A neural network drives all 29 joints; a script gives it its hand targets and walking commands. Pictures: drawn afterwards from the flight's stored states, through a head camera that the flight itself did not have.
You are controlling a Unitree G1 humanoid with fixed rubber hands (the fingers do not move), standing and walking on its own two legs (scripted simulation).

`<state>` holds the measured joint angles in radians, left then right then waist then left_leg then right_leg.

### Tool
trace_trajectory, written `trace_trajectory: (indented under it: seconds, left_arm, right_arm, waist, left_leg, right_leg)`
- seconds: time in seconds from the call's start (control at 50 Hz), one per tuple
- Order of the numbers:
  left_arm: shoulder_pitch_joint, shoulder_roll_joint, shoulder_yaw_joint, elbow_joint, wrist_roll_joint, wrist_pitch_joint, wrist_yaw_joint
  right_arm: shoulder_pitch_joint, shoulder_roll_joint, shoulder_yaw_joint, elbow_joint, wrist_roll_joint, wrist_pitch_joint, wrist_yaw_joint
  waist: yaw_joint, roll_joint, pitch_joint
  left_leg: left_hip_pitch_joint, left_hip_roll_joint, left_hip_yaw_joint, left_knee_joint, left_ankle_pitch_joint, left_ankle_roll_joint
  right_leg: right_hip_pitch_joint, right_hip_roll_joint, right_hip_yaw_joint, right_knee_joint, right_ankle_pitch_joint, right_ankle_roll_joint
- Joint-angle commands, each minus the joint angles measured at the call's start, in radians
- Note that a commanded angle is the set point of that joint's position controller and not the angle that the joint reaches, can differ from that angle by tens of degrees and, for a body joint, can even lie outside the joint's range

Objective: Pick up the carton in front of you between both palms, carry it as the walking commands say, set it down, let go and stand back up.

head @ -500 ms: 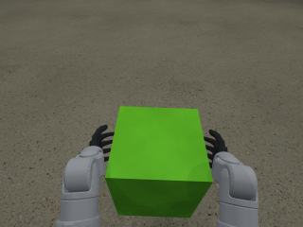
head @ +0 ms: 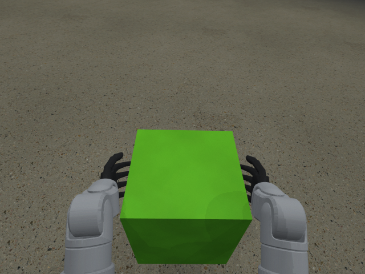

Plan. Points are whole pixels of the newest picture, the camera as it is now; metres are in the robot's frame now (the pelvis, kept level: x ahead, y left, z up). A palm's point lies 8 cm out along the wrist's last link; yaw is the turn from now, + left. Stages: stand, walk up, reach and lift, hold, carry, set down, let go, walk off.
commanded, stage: carry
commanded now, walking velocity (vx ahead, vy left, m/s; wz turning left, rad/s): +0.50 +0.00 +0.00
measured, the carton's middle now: (183, 199) +0.29 +0.00 +0.02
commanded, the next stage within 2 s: none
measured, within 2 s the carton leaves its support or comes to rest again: neither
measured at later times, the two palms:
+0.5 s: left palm (145, 103) +0.56 +0.12 +0.09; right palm (242, 108) +0.58 -0.18 +0.08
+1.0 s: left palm (143, 56) +0.89 +0.17 +0.09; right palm (217, 59) +0.89 -0.13 +0.09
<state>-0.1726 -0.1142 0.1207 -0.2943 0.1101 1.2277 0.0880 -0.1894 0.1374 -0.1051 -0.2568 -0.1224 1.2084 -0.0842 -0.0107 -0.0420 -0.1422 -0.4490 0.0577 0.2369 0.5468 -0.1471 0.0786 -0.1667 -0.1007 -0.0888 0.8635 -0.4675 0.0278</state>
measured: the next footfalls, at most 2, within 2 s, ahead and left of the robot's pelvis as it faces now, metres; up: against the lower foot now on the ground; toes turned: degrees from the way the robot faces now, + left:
right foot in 0.42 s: +0.43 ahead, -0.12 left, +0.00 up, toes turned -11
left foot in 0.92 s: +0.75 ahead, +0.11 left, +0.00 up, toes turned +13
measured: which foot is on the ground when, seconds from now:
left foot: down 0.00-0.46, up 0.48-0.90, down 0.92-1.00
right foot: up 0.00-0.40, down 0.42-0.96, up 0.98-1.00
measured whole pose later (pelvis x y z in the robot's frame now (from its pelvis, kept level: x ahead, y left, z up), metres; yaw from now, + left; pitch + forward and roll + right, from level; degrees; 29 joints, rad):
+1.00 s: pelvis +0.62 +0.02 +0.00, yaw +0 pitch +3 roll +0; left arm -0.16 -0.13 0.12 -0.35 0.12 1.23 0.08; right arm -0.18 0.14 -0.10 -0.32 -0.11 1.22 -0.09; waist -0.02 -0.04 -0.08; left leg -0.44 0.05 0.25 0.56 -0.16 0.09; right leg -0.15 -0.11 -0.08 0.92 -0.46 0.03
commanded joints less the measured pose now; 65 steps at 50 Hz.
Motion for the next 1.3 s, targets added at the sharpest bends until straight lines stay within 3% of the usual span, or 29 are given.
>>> trace_trajectory:
  seconds: [0.0, 0.02, 0.04, 0.1, 0.2, 0.32, 0.36, 0.4, 0.42, 0.44, 0.46, 0.48, 0.52, 0.56, 0.6, 0.7, 0.82, 0.86, 0.9, 0.92, 0.94, 0.96, 0.98, 1.0, 1.02, 1.06, 1.1, 1.18, 1.28]
  left_arm:
    - [-0.49, -0.903, -0.725, -0.055, -0.407, 0.001, -0.254]
    - [-0.488, -0.931, -0.731, -0.055, -0.407, -0.01, -0.255]
    - [-0.483, -0.947, -0.736, -0.061, -0.403, -0.021, -0.253]
    - [-0.434, -0.972, -0.744, -0.064, -0.383, -0.039, -0.241]
    - [-0.407, -0.926, -0.741, -0.101, -0.373, -0.03, -0.228]
    - [-0.401, -0.866, -0.729, -0.073, -0.382, 0.005, -0.238]
    - [-0.409, -0.863, -0.721, -0.061, -0.387, 0.01, -0.246]
    - [-0.39, -0.867, -0.707, -0.032, -0.386, 0.009, -0.253]
    - [-0.368, -0.866, -0.698, -0.012, -0.38, 0.007, -0.256]
    - [-0.372, -0.866, -0.682, 0.019, -0.365, -0.005, -0.26]
    - [-0.358, -0.906, -0.693, 0.016, -0.378, -0.014, -0.263]
    - [-0.392, -0.94, -0.702, -0.019, -0.394, -0.025, -0.266]
    - [-0.424, -0.999, -0.726, -0.055, -0.41, -0.047, -0.272]
    - [-0.418, -1.009, -0.733, -0.069, -0.417, -0.061, -0.276]
    - [-0.376, -0.997, -0.738, -0.07, -0.419, -0.069, -0.282]
    - [-0.345, -0.931, -0.736, -0.104, -0.416, -0.069, -0.285]
    - [-0.336, -0.832, -0.703, -0.121, -0.385, -0.021, -0.258]
    - [-0.347, -0.813, -0.699, -0.112, -0.379, -0.004, -0.253]
    - [-0.373, -0.8, -0.705, -0.113, -0.38, 0.01, -0.249]
    - [-0.392, -0.787, -0.703, -0.109, -0.379, 0.016, -0.248]
    - [-0.419, -0.813, -0.721, -0.132, -0.387, 0.026, -0.246]
    - [-0.44, -0.821, -0.721, -0.126, -0.387, 0.022, -0.248]
    - [-0.459, -0.866, -0.73, -0.114, -0.392, 0.014, -0.251]
    - [-0.468, -0.894, -0.734, -0.12, -0.396, 0.002, -0.253]
    - [-0.471, -0.928, -0.741, -0.111, -0.399, -0.008, -0.253]
    - [-0.449, -0.96, -0.749, -0.105, -0.396, -0.025, -0.247]
    - [-0.411, -0.965, -0.752, -0.099, -0.384, -0.036, -0.239]
    - [-0.408, -0.942, -0.754, -0.128, -0.377, -0.034, -0.227]
    - [-0.388, -0.893, -0.746, -0.112, -0.377, -0.002, -0.23]
  right_arm:
    - [-0.426, 0.885, 0.674, -0.068, 0.418, 0.009, 0.257]
    - [-0.446, 0.916, 0.685, -0.087, 0.428, 0.0, 0.261]
    - [-0.457, 0.937, 0.695, -0.1, 0.433, -0.008, 0.265]
    - [-0.429, 0.938, 0.705, -0.117, 0.441, -0.019, 0.272]
    - [-0.4, 0.869, 0.702, -0.149, 0.439, -0.009, 0.272]
    - [-0.359, 0.815, 0.673, -0.095, 0.396, 0.018, 0.26]
    - [-0.372, 0.82, 0.676, -0.084, 0.39, 0.022, 0.258]
    - [-0.38, 0.826, 0.685, -0.077, 0.389, 0.023, 0.256]
    - [-0.387, 0.814, 0.686, -0.076, 0.39, 0.023, 0.256]
    - [-0.42, 0.84, 0.707, -0.104, 0.401, 0.029, 0.254]
    - [-0.445, 0.848, 0.712, -0.113, 0.403, 0.022, 0.258]
    - [-0.458, 0.893, 0.727, -0.109, 0.414, 0.009, 0.261]
    - [-0.46, 0.943, 0.74, -0.12, 0.418, -0.02, 0.261]
    - [-0.419, 0.978, 0.748, -0.108, 0.411, -0.039, 0.255]
    - [-0.363, 0.979, 0.747, -0.102, 0.393, -0.055, 0.246]
    - [-0.339, 0.932, 0.754, -0.146, 0.384, -0.056, 0.233]
    - [-0.359, 0.822, 0.73, -0.182, 0.402, 0.002, 0.235]
    - [-0.367, 0.798, 0.715, -0.17, 0.404, 0.02, 0.24]
    - [-0.352, 0.786, 0.692, -0.139, 0.401, 0.032, 0.245]
    - [-0.345, 0.78, 0.68, -0.124, 0.397, 0.036, 0.247]
    - [-0.36, 0.777, 0.661, -0.096, 0.39, 0.03, 0.253]
    - [-0.358, 0.82, 0.674, -0.093, 0.408, 0.027, 0.256]
    - [-0.396, 0.852, 0.68, -0.122, 0.419, 0.021, 0.259]
    - [-0.416, 0.889, 0.688, -0.128, 0.425, 0.013, 0.262]
    - [-0.434, 0.914, 0.695, -0.136, 0.431, 0.005, 0.264]
    - [-0.431, 0.932, 0.701, -0.146, 0.436, -0.006, 0.267]
    - [-0.398, 0.924, 0.701, -0.149, 0.434, -0.011, 0.271]
    - [-0.381, 0.878, 0.693, -0.17, 0.431, -0.006, 0.274]
    - [-0.345, 0.823, 0.67, -0.14, 0.404, 0.017, 0.266]
  waist:
    - [-0.01, 0.208, -0.244]
    - [-0.005, 0.121, -0.233]
    - [0.002, 0.107, -0.227]
    - [0.001, 0.165, -0.204]
    - [-0.002, 0.169, -0.129]
    - [-0.008, 0.202, -0.033]
    - [-0.006, 0.202, -0.031]
    - [0.017, 0.136, -0.115]
    - [0.041, 0.021, -0.174]
    - [0.043, -0.268, -0.269]
    - [0.036, -0.272, -0.236]
    - [0.032, -0.202, -0.243]
    - [0.025, -0.027, -0.232]
    - [0.022, -0.055, -0.241]
    - [0.022, -0.084, -0.219]
    - [0.023, -0.096, -0.116]
    - [0.027, -0.118, -0.009]
    - [0.022, -0.123, -0.016]
    - [-0.007, -0.05, -0.118]
    - [-0.026, 0.077, -0.169]
    - [-0.02, 0.368, -0.259]
    - [-0.013, 0.351, -0.228]
    - [-0.009, 0.27, -0.22]
    - [-0.008, 0.166, -0.23]
    - [-0.001, 0.1, -0.215]
    - [0.005, 0.145, -0.225]
    - [0.002, 0.167, -0.21]
    - [-0.002, 0.178, -0.142]
    - [-0.005, 0.178, -0.048]
  left_leg:
    - [0.619, 0.334, -0.565, -0.285, 0.09, 0.107]
    - [0.55, 0.317, -0.477, -0.295, 0.092, 0.07]
    - [0.488, 0.295, -0.404, -0.323, 0.049, 0.041]
    - [0.432, 0.254, -0.279, -0.39, -0.018, 0.03]
    - [0.484, 0.214, -0.181, -0.41, 0.077, 0.045]
    - [0.505, 0.201, -0.108, -0.365, 0.215, 0.021]
    - [0.505, 0.197, -0.084, -0.295, 0.264, 0.003]
    - [0.389, 0.134, -0.003, -0.027, 0.352, -0.04]
    - [0.239, 0.101, -0.001, 0.208, 0.19, -0.074]
    - [-0.072, -0.024, -0.035, 0.521, -0.079, -0.127]
    - [-0.21, -0.048, -0.153, 0.662, -0.326, -0.108]
    - [-0.232, 0.012, -0.215, 0.726, -0.314, -0.075]
    - [-0.218, 0.079, -0.239, 0.674, -0.197, -0.056]
    - [-0.155, 0.079, -0.205, 0.579, -0.112, -0.065]
    - [-0.164, 0.07, -0.172, 0.486, -0.075, -0.079]
    - [-0.214, 0.054, -0.109, 0.208, 0.034, -0.107]
    - [-0.126, 0.023, -0.049, -0.021, 0.121, -0.072]
    - [-0.024, 0.005, -0.022, -0.059, 0.099, -0.054]
    - [0.307, -0.069, 0.051, -0.1, 0.012, -0.05]
    - [0.478, 0.089, -0.167, -0.154, -0.093, -0.042]
    - [0.711, 0.356, -0.649, -0.282, -0.227, 0.102]
    - [0.694, 0.378, -0.756, -0.356, -0.059, 0.128]
    - [0.659, 0.35, -0.619, -0.321, 0.07, 0.108]
    - [0.603, 0.323, -0.516, -0.287, 0.169, 0.083]
    - [0.538, 0.299, -0.422, -0.296, 0.199, 0.054]
    - [0.487, 0.26, -0.309, -0.332, 0.146, 0.018]
    - [0.495, 0.239, -0.253, -0.361, 0.137, 0.022]
    - [0.548, 0.22, -0.195, -0.392, 0.191, 0.045]
    - [0.567, 0.193, -0.123, -0.387, 0.293, 0.044]
  right_leg:
    - [-0.54, 0.009, 0.072, 0.425, 0.022, -0.044]
    - [-0.517, -0.031, 0.086, 0.372, 0.095, -0.05]
    - [-0.478, -0.048, 0.088, 0.305, 0.155, -0.048]
    - [-0.444, -0.035, 0.032, 0.169, 0.245, -0.028]
    - [-0.488, -0.017, -0.035, -0.122, 0.352, -0.003]
    - [-0.402, 0.018, -0.098, -0.347, 0.427, -0.03]
    - [-0.312, 0.032, -0.12, -0.394, 0.404, -0.046]
    - [0.007, 0.092, -0.186, -0.429, 0.321, -0.053]
    - [0.183, -0.053, 0.011, -0.478, 0.235, -0.065]
    - [0.427, -0.315, 0.476, -0.59, 0.107, -0.211]
    - [0.419, -0.344, 0.583, -0.664, 0.263, -0.243]
    - [0.395, -0.318, 0.47, -0.63, 0.379, -0.225]
    - [0.292, -0.266, 0.292, -0.611, 0.493, -0.172]
    - [0.228, -0.226, 0.168, -0.648, 0.457, -0.136]
    - [0.221, -0.206, 0.108, -0.676, 0.428, -0.137]
    - [0.245, -0.171, 0.012, -0.712, 0.48, -0.152]
    - [0.256, -0.166, -0.053, -0.689, 0.588, -0.128]
    - [0.257, -0.162, -0.082, -0.606, 0.698, -0.106]
    - [0.143, -0.089, -0.161, -0.305, 0.766, -0.063]
    - [-0.015, -0.054, -0.151, -0.07, 0.547, -0.028]
    - [-0.326, 0.076, -0.109, 0.239, 0.218, 0.02]
    - [-0.458, 0.092, 0.021, 0.376, -0.005, -0.004]
    - [-0.481, 0.033, 0.079, 0.444, 0.013, -0.032]
    - [-0.469, -0.002, 0.087, 0.44, 0.068, -0.046]
    - [-0.452, -0.038, 0.091, 0.371, 0.136, -0.052]
    - [-0.407, -0.039, 0.06, 0.28, 0.221, -0.045]
    - [-0.435, -0.031, 0.03, 0.205, 0.264, -0.03]
    - [-0.532, -0.026, -0.021, 0.02, 0.336, -0.003]
    - [-0.512, 0.003, -0.078, -0.229, 0.425, -0.012]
